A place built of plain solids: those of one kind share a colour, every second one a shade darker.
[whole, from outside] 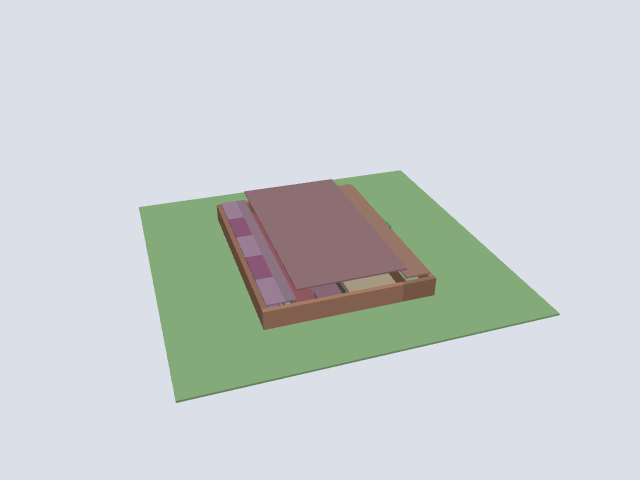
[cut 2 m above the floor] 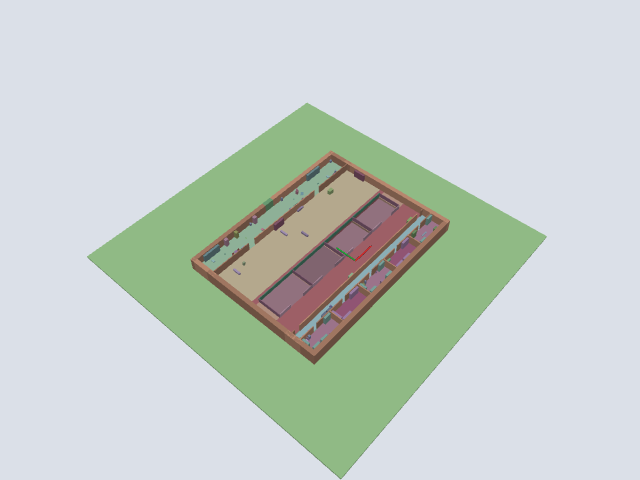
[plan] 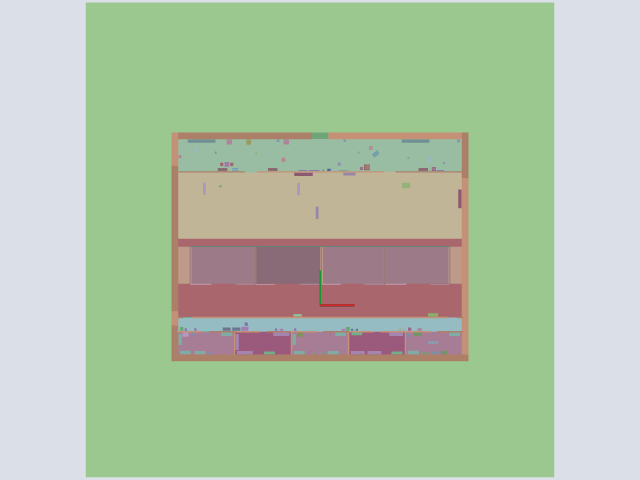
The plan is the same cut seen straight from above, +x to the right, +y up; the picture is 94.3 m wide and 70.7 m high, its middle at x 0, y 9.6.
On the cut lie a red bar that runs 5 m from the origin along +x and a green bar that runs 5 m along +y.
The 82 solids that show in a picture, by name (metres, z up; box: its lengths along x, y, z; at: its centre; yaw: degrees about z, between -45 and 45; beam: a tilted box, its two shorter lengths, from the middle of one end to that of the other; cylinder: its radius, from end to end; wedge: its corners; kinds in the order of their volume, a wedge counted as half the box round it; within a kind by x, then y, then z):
{
 "ground_under_all_1": {"box": [69.01, 69.9, 0.4], "at": [0.0, 9.62, -0.75]},
 "wall_1": {"box": [1.0, 5.25, 3.92], "at": [-21.38, -5.63, 1.36]},
 "wall_2": {"box": [1.0, 3.9, 3.92], "at": [-21.38, -2.86, 1.36]},
 "wall_3": {"box": [1.0, 23.25, 3.92], "at": [-21.38, 8.91, 1.36]},
 "wall_4": {"box": [1.0, 6.7, 3.92], "at": [-21.38, 22.09, 1.36]},
 "wall_5": {"box": [3.82, 0.2, 3.92], "at": [-19.17, -3.91, 1.36]},
 "wall_6": {"box": [10.19, 1.0, 3.92], "at": [-16.78, -7.76, 1.36]},
 "wall_7": {"box": [10.01, 0.2, 3.92], "at": [-16.07, 19.64, 1.36]},
 "wall_8": {"box": [3.82, 0.2, 3.92], "at": [-14.39, -3.91, 1.36]},
 "wall_9": {"box": [0.2, 3.65, 3.92], "at": [-12.59, -5.63, 1.36]},
 "wall_10": {"box": [20.68, 1.0, 3.92], "at": [-11.54, 24.94, 1.36]},
 "wall_11": {"box": [3.82, 0.2, 3.92], "at": [-10.78, -3.91, 1.36]},
 "wall_12": {"box": [10.19, 1.0, 3.92], "at": [-8.39, -7.76, 1.36]},
 "wall_13": {"box": [0.2, 3.65, 3.92], "at": [-4.2, -5.63, 1.36]},
 "wall_14": {"box": [3.82, 0.2, 3.92], "at": [-2.39, -3.91, 1.36]},
 "wall_15": {"box": [10.19, 1.0, 3.92], "at": [0.0, -7.76, 1.36]},
 "wall_16": {"box": [37.66, 0.2, 3.92], "at": [0.0, -1.81, 1.36]},
 "wall_17": {"box": [18.74, 0.2, 3.92], "at": [0.0, 19.64, 1.36]},
 "wall_18": {"box": [0.2, 3.65, 3.92], "at": [4.2, -5.63, 1.36]},
 "wall_19": {"box": [3.82, 0.2, 3.92], "at": [6.0, -3.91, 1.36]},
 "wall_20": {"box": [10.19, 1.0, 3.92], "at": [8.39, -7.76, 1.36]},
 "wall_21": {"box": [20.68, 1.0, 3.92], "at": [11.54, 24.94, 1.36]},
 "wall_22": {"box": [0.2, 3.65, 3.92], "at": [12.59, -5.63, 1.36]},
 "wall_23": {"box": [7.44, 0.2, 3.92], "at": [12.59, -3.91, 1.36]},
 "wall_24": {"box": [10.01, 0.2, 3.92], "at": [16.07, 19.64, 1.36]},
 "wall_25": {"box": [10.19, 1.0, 3.92], "at": [16.78, -7.76, 1.36]},
 "wall_26": {"box": [1.0, 5.25, 3.92], "at": [21.38, -5.63, 1.36]},
 "wall_27": {"box": [1.0, 3.9, 3.92], "at": [21.38, -2.86, 1.36]},
 "wall_28": {"box": [1.0, 23.25, 3.92], "at": [21.38, 8.91, 1.36]},
 "wall_29": {"box": [1.0, 6.7, 3.92], "at": [21.38, 22.09, 1.36]},
 "floor_yard_1": {"box": [41.95, 9.85, 1.12], "at": [0.0, 14.71, -0.04]},
 "floor_walkway_1": {"box": [41.95, 4.95, 1.12], "at": [0.0, 0.67, -0.04]},
 "floor_walkway_2": {"box": [41.95, 1.2, 1.12], "at": [0.0, 9.19, -0.04]},
 "ceil_hall_1": {"box": [41.95, 21.45, 0.3], "at": [0.0, 8.91, 6.07]},
 "floor_lobby_1": {"box": [41.95, 4.9, 1.12], "at": [0.0, 22.09, -0.04]},
 "floor_plot_1": {"box": [9.15, 5.45, 1.12], "at": [-14.35, 5.87, -0.04]},
 "floor_plot_2": {"box": [9.4, 5.45, 1.12], "at": [-4.67, 5.87, -0.04]},
 "floor_plot_3": {"box": [8.95, 5.45, 0.6], "at": [4.9, 5.87, -0.3]},
 "floor_plot_4": {"box": [9.15, 5.45, 0.6], "at": [14.35, 5.87, -0.3]},
 "floor_back_corridor_1": {"box": [41.95, 2.1, 1.12], "at": [0.0, -2.86, -0.04]},
 "floor_store_1": {"box": [8.39, 3.45, 1.12], "at": [-16.78, -5.63, -0.04]},
 "floor_store_2": {"box": [8.39, 3.45, 1.12], "at": [0.0, -5.63, -0.04]},
 "floor_store_3": {"box": [8.39, 3.45, 1.12], "at": [16.78, -5.63, -0.04]},
 "floor_changing_1": {"box": [8.39, 3.45, 1.12], "at": [-8.39, -5.63, -0.04]},
 "floor_changing_2": {"box": [8.39, 3.45, 1.12], "at": [8.39, -5.63, -0.04]},
 "ceil_lobby_1": {"box": [41.95, 4.9, 0.3], "at": [0.0, 22.09, 4.07]},
 "floor_baulk_1": {"box": [2.05, 5.45, 1.12], "at": [-19.95, 5.86, -0.04]},
 "floor_baulk_2": {"box": [0.4, 5.45, 1.12], "at": [-9.57, 5.86, -0.04]},
 "floor_baulk_3": {"box": [0.4, 5.45, 1.12], "at": [0.23, 5.86, -0.04]},
 "floor_baulk_4": {"box": [0.4, 5.45, 1.12], "at": [9.57, 5.86, -0.04]},
 "floor_baulk_5": {"box": [2.05, 5.45, 1.12], "at": [19.95, 5.86, -0.04]},
 "ceil_back_corridor_1": {"box": [41.95, 2.1, 0.3], "at": [0.0, -2.86, 3.92]},
 "ceil_store_1": {"box": [8.39, 3.45, 0.3], "at": [-16.78, -5.63, 3.92]},
 "ceil_store_2": {"box": [8.39, 3.45, 0.3], "at": [0.0, -5.63, 3.92]},
 "ceil_store_3": {"box": [8.39, 3.45, 0.3], "at": [16.78, -5.63, 3.92]},
 "ceil_changing_1": {"box": [8.39, 3.45, 0.3], "at": [-8.39, -5.63, 3.92]},
 "ceil_changing_2": {"box": [8.39, 3.45, 0.3], "at": [8.39, -5.63, 3.92]},
 "door_leaf_1": {"box": [2.4, 0.97, 4.39], "at": [0.0, 24.95, 1.59]},
 "lockers_changing_1": {"box": [0.5, 2.35, 1.8], "at": [-12.21, -5.43, 1.42]},
 "lockers_changing_2": {"box": [2.35, 0.5, 1.8], "at": [-11.06, -6.98, 1.42]},
 "lockers_changing_3": {"box": [2.35, 0.5, 1.8], "at": [-5.72, -4.29, 1.42]},
 "lockers_changing_4": {"box": [2.05, 0.5, 1.8], "at": [5.57, -6.98, 1.42]},
 "lockers_changing_5": {"box": [2.05, 0.5, 1.8], "at": [11.21, -4.29, 1.42]},
 "rail_far_1": {"box": [38.37, 0.12, 2.17], "at": [0.0, 8.65, 0.48]},
 "shelves_store_1": {"box": [0.5, 1.6, 2.0], "at": [-20.59, -5.06, 1.52]},
 "shelves_store_2": {"box": [1.6, 0.5, 2.0], "at": [-13.73, -4.29, 1.52]},
 "shelves_store_3": {"box": [0.5, 1.6, 2.0], "at": [-3.81, -5.06, 1.52]},
 "shelves_store_4": {"box": [1.6, 0.5, 2.0], "at": [3.04, -4.29, 1.52]},
 "shelves_store_5": {"box": [1.6, 0.5, 2.0], "at": [19.82, -4.29, 1.52]},
 "lockers_lobby_1": {"box": [4.1, 0.5, 1.8], "at": [-17.43, 24.16, 1.42]},
 "lockers_lobby_2": {"box": [4.1, 0.5, 1.8], "at": [14.07, 24.16, 1.42]},
 "rail_baulk_1": {"box": [0.12, 5.45, 2.17], "at": [-19.12, 5.87, 0.48]},
 "rail_baulk_2": {"box": [0.12, 5.45, 2.17], "at": [-9.57, 5.87, 0.48]},
 "rail_baulk_3": {"box": [0.12, 5.45, 2.17], "at": [0.23, 5.87, 0.48]},
 "rail_baulk_4": {"box": [0.12, 5.45, 2.17], "at": [9.57, 5.87, 0.48]},
 "rail_baulk_5": {"box": [0.12, 5.45, 2.17], "at": [19.12, 5.87, 0.48]},
 "lockers_hall_1": {"box": [2.7, 0.5, 1.8], "at": [-2.42, 19.26, 1.42]},
 "lockers_hall_2": {"box": [0.5, 2.75, 1.8], "at": [20.59, 15.66, 1.42]},
 "locker_row_walkway_1": {"box": [1.5, 0.5, 1.8], "at": [16.65, -1.43, 1.42]},
 "drinks_machine_lobby_1": {"box": [0.8, 0.75, 1.85], "at": [-13.38, 24.04, 1.44]},
 "rope_reel_hall_1": {"box": [1.2, 0.8, 1.0], "at": [12.69, 17.63, 1.02]},
 "rail_end_1": {"box": [3.04, 0.12, 2.17], "at": [-17.55, 3.08, 0.48]}
}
